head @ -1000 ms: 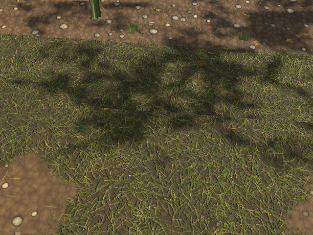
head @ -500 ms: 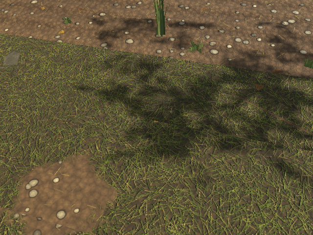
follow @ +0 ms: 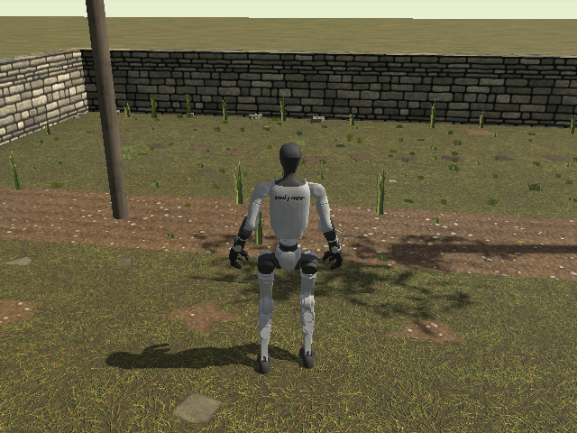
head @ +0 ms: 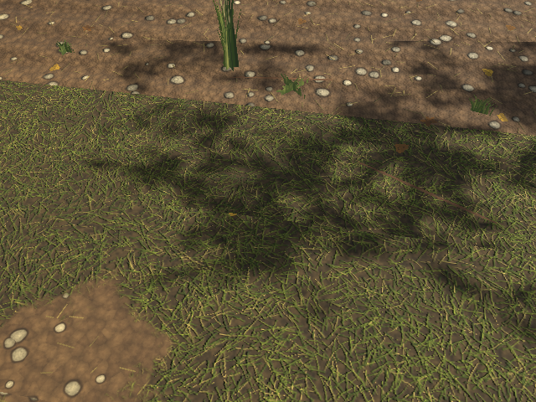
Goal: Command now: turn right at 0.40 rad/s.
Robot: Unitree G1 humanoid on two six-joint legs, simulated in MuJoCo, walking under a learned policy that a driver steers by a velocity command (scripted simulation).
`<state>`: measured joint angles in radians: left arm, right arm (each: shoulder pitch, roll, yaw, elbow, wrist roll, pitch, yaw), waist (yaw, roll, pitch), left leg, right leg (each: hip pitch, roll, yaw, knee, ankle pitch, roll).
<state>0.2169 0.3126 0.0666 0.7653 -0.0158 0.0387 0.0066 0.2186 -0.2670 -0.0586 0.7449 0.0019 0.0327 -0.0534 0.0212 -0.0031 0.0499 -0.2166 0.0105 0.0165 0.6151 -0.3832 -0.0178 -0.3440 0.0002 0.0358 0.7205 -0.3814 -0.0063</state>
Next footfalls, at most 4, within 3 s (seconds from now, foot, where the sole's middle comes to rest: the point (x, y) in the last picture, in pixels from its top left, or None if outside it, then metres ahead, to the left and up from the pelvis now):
0.44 left None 0.18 0.12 -0.76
0.90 right None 0.31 -0.22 -0.76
1.38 left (332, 344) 0.70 -0.12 -0.90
1.76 right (406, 287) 0.89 -0.35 -0.90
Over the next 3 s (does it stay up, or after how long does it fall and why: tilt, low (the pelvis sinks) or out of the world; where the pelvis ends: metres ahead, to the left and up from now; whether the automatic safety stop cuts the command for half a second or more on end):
stays up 1.18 -0.19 -0.26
